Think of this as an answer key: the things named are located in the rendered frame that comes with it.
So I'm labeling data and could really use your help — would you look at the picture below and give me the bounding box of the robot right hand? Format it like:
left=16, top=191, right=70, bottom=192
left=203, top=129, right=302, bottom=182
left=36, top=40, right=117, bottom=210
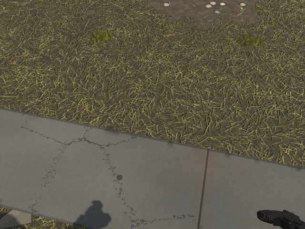
left=256, top=210, right=305, bottom=229

